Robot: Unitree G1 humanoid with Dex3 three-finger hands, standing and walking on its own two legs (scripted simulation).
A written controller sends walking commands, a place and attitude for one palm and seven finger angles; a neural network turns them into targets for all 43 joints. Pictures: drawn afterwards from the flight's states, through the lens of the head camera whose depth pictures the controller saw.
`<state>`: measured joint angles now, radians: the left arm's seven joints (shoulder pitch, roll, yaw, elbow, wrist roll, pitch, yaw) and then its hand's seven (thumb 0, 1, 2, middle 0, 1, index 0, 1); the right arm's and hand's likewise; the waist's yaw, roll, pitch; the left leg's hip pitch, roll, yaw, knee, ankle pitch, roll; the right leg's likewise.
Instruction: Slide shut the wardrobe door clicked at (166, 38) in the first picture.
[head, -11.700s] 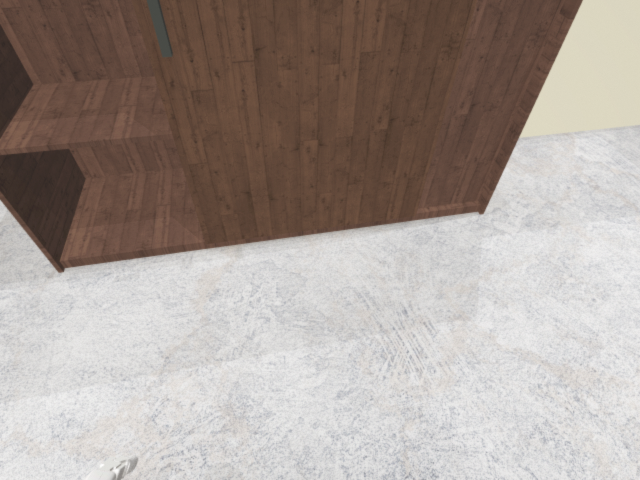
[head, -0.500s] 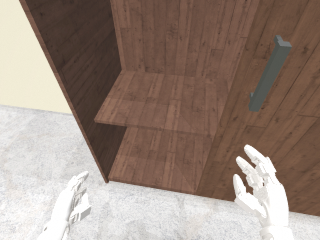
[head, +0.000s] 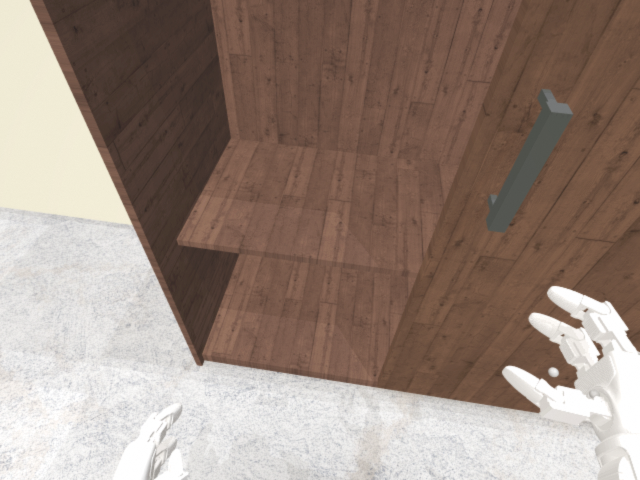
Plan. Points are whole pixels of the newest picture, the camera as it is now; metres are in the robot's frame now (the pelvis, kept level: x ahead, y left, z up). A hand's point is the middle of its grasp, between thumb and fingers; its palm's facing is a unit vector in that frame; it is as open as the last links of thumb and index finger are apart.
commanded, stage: raise the hand with hooked fingers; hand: right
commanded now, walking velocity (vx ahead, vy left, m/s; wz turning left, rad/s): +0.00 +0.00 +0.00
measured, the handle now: (519, 165) +0.48 -0.22 +0.17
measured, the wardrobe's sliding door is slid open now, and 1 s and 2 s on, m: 0.56 0.56 0.56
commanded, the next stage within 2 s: move the hooked fingers beside the handle in 1.22 s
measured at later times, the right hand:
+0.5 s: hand out of the picture +0.26 -0.30 +0.17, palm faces +0.16 +0.99 -0.05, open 13.8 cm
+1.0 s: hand out of the picture +0.27 -0.30 +0.19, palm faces +0.15 +0.99 -0.07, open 14.0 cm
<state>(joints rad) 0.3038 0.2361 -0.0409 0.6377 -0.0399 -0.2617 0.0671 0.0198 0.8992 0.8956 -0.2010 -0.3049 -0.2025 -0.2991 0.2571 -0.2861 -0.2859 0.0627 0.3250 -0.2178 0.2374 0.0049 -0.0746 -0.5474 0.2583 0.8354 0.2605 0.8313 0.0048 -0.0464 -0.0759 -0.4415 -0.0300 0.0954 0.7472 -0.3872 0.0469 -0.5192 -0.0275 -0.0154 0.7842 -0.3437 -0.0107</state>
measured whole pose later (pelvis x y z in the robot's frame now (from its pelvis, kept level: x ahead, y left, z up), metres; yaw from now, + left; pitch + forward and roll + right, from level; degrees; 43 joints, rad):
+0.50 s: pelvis +0.01 -0.03 +0.02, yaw -1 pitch -1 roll +2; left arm 0.19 0.24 -0.08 0.62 -0.06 -0.30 0.09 0.02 0.90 0.90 -0.20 -0.30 -0.20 -0.30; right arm 0.04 -0.37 -0.38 0.04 0.33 0.01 0.31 -0.01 0.45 -0.32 0.30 1.17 0.30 1.17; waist -0.06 -0.04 -0.04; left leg -0.21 0.01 0.09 0.54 -0.30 0.00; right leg -0.30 0.02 -0.02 0.59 -0.27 -0.05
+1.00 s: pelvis +0.00 -0.02 +0.03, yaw -1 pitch -3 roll +1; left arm 0.23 0.27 -0.08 0.65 -0.08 -0.28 0.10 0.02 0.90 0.90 -0.20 -0.30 -0.20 -0.30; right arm -0.07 -0.43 -0.46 0.12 0.32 0.12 0.36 -0.01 0.50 -0.30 0.30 1.20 0.30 1.20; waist -0.04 -0.06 -0.01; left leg -0.16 0.00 0.09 0.46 -0.25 0.02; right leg -0.24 0.01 -0.02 0.50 -0.22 -0.04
